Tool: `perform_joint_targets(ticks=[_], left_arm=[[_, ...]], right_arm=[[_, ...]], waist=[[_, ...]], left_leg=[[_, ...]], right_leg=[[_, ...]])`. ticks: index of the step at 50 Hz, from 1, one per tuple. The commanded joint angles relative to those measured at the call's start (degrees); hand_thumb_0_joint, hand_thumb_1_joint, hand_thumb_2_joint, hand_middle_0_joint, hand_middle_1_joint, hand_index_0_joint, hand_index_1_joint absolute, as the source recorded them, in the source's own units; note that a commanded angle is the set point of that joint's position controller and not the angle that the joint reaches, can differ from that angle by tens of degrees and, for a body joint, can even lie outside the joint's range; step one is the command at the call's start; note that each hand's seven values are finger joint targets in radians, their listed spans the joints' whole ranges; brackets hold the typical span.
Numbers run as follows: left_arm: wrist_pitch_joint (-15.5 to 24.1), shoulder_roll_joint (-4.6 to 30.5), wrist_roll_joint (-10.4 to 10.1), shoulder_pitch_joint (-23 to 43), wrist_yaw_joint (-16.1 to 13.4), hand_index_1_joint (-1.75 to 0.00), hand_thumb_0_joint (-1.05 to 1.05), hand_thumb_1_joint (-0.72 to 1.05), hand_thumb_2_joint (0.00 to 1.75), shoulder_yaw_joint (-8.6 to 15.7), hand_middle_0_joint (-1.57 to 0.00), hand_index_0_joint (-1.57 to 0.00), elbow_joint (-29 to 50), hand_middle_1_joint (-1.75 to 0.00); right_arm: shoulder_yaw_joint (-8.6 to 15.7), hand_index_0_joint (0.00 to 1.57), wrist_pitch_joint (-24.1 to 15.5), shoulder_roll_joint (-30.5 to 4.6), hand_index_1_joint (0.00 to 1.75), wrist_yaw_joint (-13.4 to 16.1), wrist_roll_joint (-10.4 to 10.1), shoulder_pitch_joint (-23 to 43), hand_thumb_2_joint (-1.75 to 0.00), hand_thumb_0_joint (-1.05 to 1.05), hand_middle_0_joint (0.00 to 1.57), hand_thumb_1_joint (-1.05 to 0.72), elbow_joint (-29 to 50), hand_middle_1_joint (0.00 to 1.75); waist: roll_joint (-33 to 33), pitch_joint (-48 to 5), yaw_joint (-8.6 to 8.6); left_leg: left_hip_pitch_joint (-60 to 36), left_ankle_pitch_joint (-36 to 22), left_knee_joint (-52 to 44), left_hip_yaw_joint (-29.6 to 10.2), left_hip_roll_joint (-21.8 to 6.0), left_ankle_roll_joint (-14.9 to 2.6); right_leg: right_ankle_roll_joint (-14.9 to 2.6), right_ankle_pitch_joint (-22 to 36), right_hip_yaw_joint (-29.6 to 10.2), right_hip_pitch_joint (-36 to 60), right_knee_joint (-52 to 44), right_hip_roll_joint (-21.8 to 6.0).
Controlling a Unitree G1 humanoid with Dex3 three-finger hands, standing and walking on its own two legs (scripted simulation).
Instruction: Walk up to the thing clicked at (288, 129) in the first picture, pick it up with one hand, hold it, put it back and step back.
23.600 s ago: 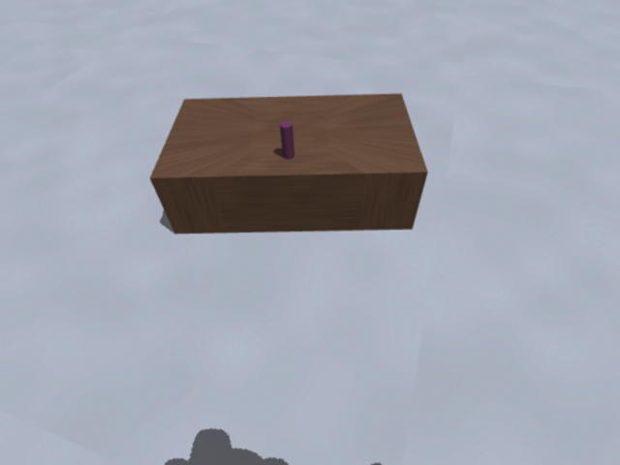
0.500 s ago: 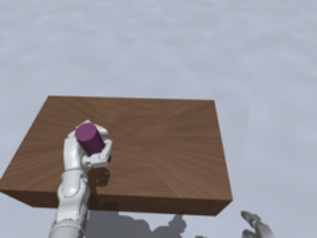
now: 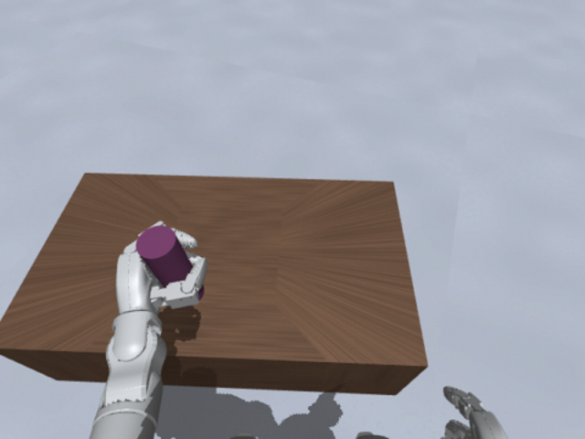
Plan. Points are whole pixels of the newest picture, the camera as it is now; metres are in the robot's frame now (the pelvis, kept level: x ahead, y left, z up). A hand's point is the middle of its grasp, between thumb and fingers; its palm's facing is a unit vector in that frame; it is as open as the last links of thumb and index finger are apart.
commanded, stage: crouch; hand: left
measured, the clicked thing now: (174, 270) +0.34 +0.18 +0.05
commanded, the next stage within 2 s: lower in 1.12 s
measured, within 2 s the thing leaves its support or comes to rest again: neither
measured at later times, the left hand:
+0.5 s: hand (190, 279) +0.41 +0.21 -0.11, palm faces +0.17 -0.99 -0.02, open 6.2 cm
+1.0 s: hand (196, 286) +0.43 +0.22 -0.19, palm faces +0.17 -0.99 -0.02, open 6.2 cm
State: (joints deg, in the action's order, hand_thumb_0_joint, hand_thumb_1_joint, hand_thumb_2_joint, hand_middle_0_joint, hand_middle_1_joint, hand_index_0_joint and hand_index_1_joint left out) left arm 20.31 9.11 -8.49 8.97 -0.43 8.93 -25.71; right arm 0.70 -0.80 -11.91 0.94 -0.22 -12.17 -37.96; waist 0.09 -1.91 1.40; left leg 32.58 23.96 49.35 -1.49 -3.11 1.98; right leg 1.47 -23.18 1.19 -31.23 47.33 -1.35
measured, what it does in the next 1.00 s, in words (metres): lowers itself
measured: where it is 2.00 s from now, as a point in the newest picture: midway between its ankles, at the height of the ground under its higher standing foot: outside the picture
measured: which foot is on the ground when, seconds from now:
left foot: down 0.00-1.00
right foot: down 0.00-1.00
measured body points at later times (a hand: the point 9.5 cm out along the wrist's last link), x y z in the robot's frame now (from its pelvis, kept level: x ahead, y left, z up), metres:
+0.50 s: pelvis -0.03 +0.00 -0.12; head +0.12 +0.03 +0.30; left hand +0.39 +0.26 -0.11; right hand +0.06 -0.26 -0.24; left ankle +0.01 +0.14 -0.70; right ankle +0.01 -0.14 -0.70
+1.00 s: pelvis -0.05 +0.01 -0.18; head +0.13 +0.04 +0.23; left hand +0.42 +0.27 -0.18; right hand +0.02 -0.26 -0.30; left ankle +0.01 +0.14 -0.70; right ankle +0.01 -0.14 -0.70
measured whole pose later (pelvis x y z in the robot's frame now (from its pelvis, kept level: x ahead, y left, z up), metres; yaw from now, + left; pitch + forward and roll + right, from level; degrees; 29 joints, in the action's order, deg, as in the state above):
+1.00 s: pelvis -0.05 +0.01 -0.18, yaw -3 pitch +32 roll -5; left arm 32.9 23.5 -5.3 40.3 6.7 24.8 -57.5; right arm -0.7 1.3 -14.2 -2.5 3.1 -11.0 -39.4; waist 0.5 -10.0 7.3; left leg 92.7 36.8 96.9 -5.3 -3.1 2.0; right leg 1.8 -35.4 1.7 -90.3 93.3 -0.6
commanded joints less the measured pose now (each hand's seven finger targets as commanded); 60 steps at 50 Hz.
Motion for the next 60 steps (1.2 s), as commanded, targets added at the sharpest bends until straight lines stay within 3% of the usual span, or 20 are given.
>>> perform_joint_targets(ticks=[1, 3, 6, 8, 12, 13, 14, 15, 17, 20, 23, 26, 27, 32, 33, 36, 45, 51, 57, 60], left_arm=[[6.20, 6.69, -0.20, 17.61, 0.45, -1.42, 0.00, 0.53, 1.29, 3.02, -1.37, -1.39, 8.07, -1.42], [7.05, 5.73, -0.12, 16.10, 0.74, -1.40, 0.00, 0.52, 1.27, 3.40, -1.35, -1.36, 2.31, -1.40], [9.92, 8.15, -0.40, 22.12, 1.57, -1.39, 0.00, 0.51, 1.27, 5.72, -1.33, -1.35, 0.51, -1.39], [12.00, 9.61, 0.03, 23.58, 1.80, -1.39, 0.00, 0.48, 1.26, 7.04, -1.34, -1.35, -3.93, -1.40], [17.60, 15.24, 0.39, 31.47, 2.40, -1.40, 0.00, 0.45, 1.26, 10.93, -1.34, -1.35, -7.24, -1.40], [18.54, 13.30, 0.46, 31.57, 3.01, -1.40, 0.00, 0.42, 1.25, 9.75, -1.34, -1.35, -10.98, -1.40], [19.59, 14.10, 0.25, 32.33, 3.47, -1.38, 0.00, 0.41, 1.24, 10.44, -1.32, -1.33, -12.46, -1.38], [21.27, 17.64, 0.20, 38.01, 3.79, -1.37, 0.00, 0.43, 1.24, 11.71, -1.31, -1.32, -6.97, -1.37], [21.61, 18.70, 0.22, 40.67, 4.50, -1.37, 0.00, 0.42, 1.23, 11.91, -1.32, -1.33, -10.36, -1.37], [20.88, 18.39, 0.14, 43.69, 6.01, -1.37, 0.00, 0.38, 1.23, 11.30, -1.33, -1.33, -14.93, -1.37], [18.76, 22.54, 0.60, 45.32, 6.81, -1.39, 0.00, 0.39, 1.23, 13.92, -1.36, -1.36, -16.79, -1.39], [17.24, 21.19, 0.44, 44.24, 6.51, -1.41, 0.00, 0.39, 1.24, 15.01, -1.37, -1.38, -19.03, -1.40], [17.16, 23.12, 0.42, 45.12, 6.18, -1.40, 0.00, 0.40, 1.23, 16.58, -1.38, -1.38, -17.60, -1.40], [16.80, 23.09, 1.38, 46.34, 5.59, -1.41, 0.00, 0.45, 1.23, 16.52, -1.40, -1.42, -18.94, -1.42], [16.95, 23.52, 1.48, 46.34, 5.36, -1.40, 0.00, 0.45, 1.22, 17.52, -1.39, -1.41, -19.20, -1.41], [17.68, 23.95, 1.80, 48.97, 5.86, -1.39, 0.00, 0.49, 1.21, 16.59, -1.38, -1.40, -18.95, -1.40], [17.36, 25.98, 2.68, 49.42, 7.13, -1.39, 0.00, 0.46, 1.24, 17.17, -1.37, -1.38, -20.36, -1.39], [16.68, 26.91, 2.31, 52.14, 6.12, -1.39, 0.00, 0.42, 1.24, 17.80, -1.36, -1.37, -19.01, -1.39], [16.25, 28.07, 2.58, 53.14, 6.93, -1.39, 0.00, 0.45, 1.24, 18.00, -1.36, -1.37, -20.25, -1.39], [16.15, 28.83, 2.59, 53.00, 7.11, -1.38, 0.00, 0.45, 1.24, 18.82, -1.35, -1.35, -20.43, -1.38]], right_arm=[[3.51, 0.20, -2.35, -7.96, 0.30, 0.23, 0.52, 0.47, -0.90, 0.00, 0.20, -0.88, 5.61, 0.30], [3.66, 0.20, -2.11, -8.17, 0.30, -0.15, 0.67, 0.35, -0.90, 0.00, 0.20, -0.89, 5.37, 0.30], [3.84, 0.20, -2.32, -8.41, 0.30, -0.71, 1.10, -0.60, -0.90, 0.00, 0.20, -0.88, 4.36, 0.30], [3.89, 0.20, -2.34, -8.62, 0.30, -0.93, 1.42, -0.72, -0.90, 0.00, 0.20, -0.89, 4.18, 0.30], [4.07, 0.20, -2.63, -9.67, 0.30, -1.54, 2.15, -1.47, -0.90, 0.00, 0.20, -0.90, 4.73, 0.30], [3.17, 0.20, -2.59, -8.73, 0.30, -1.90, 2.43, -2.39, -0.90, 0.00, 0.20, -0.90, 4.11, 0.30], [3.10, 0.20, -2.65, -9.02, 0.30, -2.04, 2.57, -2.43, -0.90, 0.00, 0.20, -0.90, 4.29, 0.30], [3.48, 0.20, -2.74, -9.94, 0.30, -2.05, 2.81, -2.46, -0.90, 0.00, 0.20, -0.90, 4.59, 0.30], [3.09, 0.20, -2.41, -10.25, 0.30, -2.10, 2.81, -2.85, -0.90, 0.00, 0.20, -0.90, 5.15, 0.30], [2.91, 0.20, -1.69, -10.81, 0.30, -2.01, 3.09, -4.60, -0.90, 0.00, 0.20, -0.90, 4.07, 0.30], [3.27, 0.20, -0.62, -12.05, 0.30, -1.75, 3.04, -4.97, -0.90, 0.00, 0.20, -0.91, 4.79, 0.30], [3.14, 0.20, 0.18, -11.78, 0.30, -2.09, 2.97, -6.43, -0.90, 0.00, 0.20, -0.91, 2.84, 0.30], [3.08, 0.20, 0.36, -11.97, 0.30, -2.16, 2.79, -6.27, -0.90, 0.00, 0.20, -0.91, 3.04, 0.30], [2.80, 0.20, 0.79, -11.41, 0.30, -2.08, 2.60, -5.65, -0.90, 0.00, 0.20, -0.91, 2.36, 0.30], [2.91, 0.20, 0.82, -11.56, 0.30, -2.13, 2.67, -5.85, -0.90, 0.00, 0.20, -0.90, 2.29, 0.30], [2.67, 0.20, 0.66, -11.63, 0.30, -2.10, 2.78, -5.56, -0.90, 0.00, 0.20, -0.90, 1.83, 0.30], [1.96, 0.20, 1.18, -12.51, 0.30, -2.77, 3.56, -7.46, -0.90, 0.00, 0.20, -0.91, 0.94, 0.30], [2.13, 0.20, 1.29, -12.45, 0.30, -2.50, 3.26, -6.55, -0.91, 0.00, 0.20, -0.92, 1.74, 0.30], [2.06, 0.20, 1.10, -12.66, 0.30, -2.10, 3.32, -6.94, -0.90, 0.00, 0.20, -0.91, 1.19, 0.30], [1.86, 0.20, 0.99, -12.78, 0.30, -2.20, 3.35, -6.66, -0.90, 0.00, 0.20, -0.92, 1.68, 0.30]], waist=[[0.89, -15.28, 1.23], [-0.21, -12.49, 1.39], [0.53, -16.74, 1.98], [-0.67, -15.36, 2.28], [0.26, -23.79, 3.00], [0.85, -25.40, 3.83], [2.04, -26.41, 3.54], [6.20, -32.26, 2.99], [7.35, -35.45, 3.20], [8.58, -39.16, 3.78], [8.16, -41.93, 3.12], [6.42, -40.55, 3.44], [6.18, -40.90, 2.81], [2.49, -36.43, 5.46], [1.92, -36.31, 5.72], [4.98, -36.91, 6.05], [12.48, -43.00, 4.52], [9.06, -41.32, 5.90], [7.00, -41.58, 6.83], [7.65, -42.08, 6.05]], left_leg=[[-5.17, -13.86, -4.56, 1.07, 1.89, -1.85], [-1.56, -11.45, -3.36, 0.91, 1.89, -1.82], [1.24, -11.63, 0.59, 0.59, 1.84, -1.95], [6.52, -9.50, 4.29, 0.91, 2.09, -2.25], [13.85, -8.50, 13.20, 0.92, 2.42, -2.82], [15.46, -8.44, 15.09, 0.28, 2.30, -2.74], [17.40, -8.20, 16.89, -0.04, 2.35, -2.54], [16.91, -8.78, 18.95, -0.29, 2.32, -2.28], [18.11, -8.80, 21.05, -0.91, 2.13, -2.10], [19.20, -10.18, 23.63, -1.13, 1.86, -2.01], [20.95, -10.25, 25.17, -1.13, 1.65, -2.15], [25.01, -8.16, 25.68, -1.39, 1.82, -2.16], [25.36, -7.02, 25.63, -1.54, 1.79, -2.21], [34.04, 0.25, 28.64, -1.19, 1.77, -3.02], [35.51, 0.56, 29.50, -1.21, 1.78, -3.21], [33.38, 0.00, 30.73, -1.74, 1.56, -2.94], [29.50, -10.16, 34.54, -3.00, 1.01, -1.75], [37.40, 1.16, 35.25, -2.10, 1.50, -2.55], [41.70, -0.46, 38.84, -1.51, 1.65, -3.17], [41.31, -0.58, 39.47, -1.69, 1.62, -3.00]], right_leg=[[-1.64, 15.71, 1.04, 2.68, -3.78, 1.49], [-1.79, 13.42, 1.13, -0.10, -2.54, 1.52], [-1.85, 13.53, 0.82, -3.45, 1.03, 1.28], [-1.69, 12.31, 0.33, -7.35, 3.80, 1.12], [-1.63, 11.49, -0.57, -13.70, 11.48, 0.94], [-1.91, 10.64, -0.12, -16.90, 14.14, 1.14], [-2.18, 9.72, 0.06, -19.66, 16.42, 1.28], [-2.44, 9.60, -0.04, -21.44, 18.72, 1.15], [-2.72, 8.49, 0.36, -24.71, 21.44, 1.27], [-3.03, 8.89, 0.26, -27.75, 23.99, 1.50], [-2.93, 8.97, -0.03, -27.41, 24.74, 1.60], [-3.26, 7.43, 0.86, -28.44, 26.02, 1.94], [-3.36, 6.07, 1.11, -29.03, 26.25, 2.04], [-2.88, 1.67, 0.59, -30.76, 27.36, 1.96], [-2.82, 1.56, 0.61, -31.41, 27.93, 1.81], [-3.36, 0.96, 0.95, -36.64, 30.06, 1.89], [-4.32, 5.23, 2.24, -43.98, 36.27, 2.12], [-3.67, -1.04, 1.60, -41.98, 35.41, 2.15], [-3.26, 1.58, 0.91, -42.08, 37.22, 1.99], [-3.45, 0.84, 1.07, -43.92, 38.51, 1.99]])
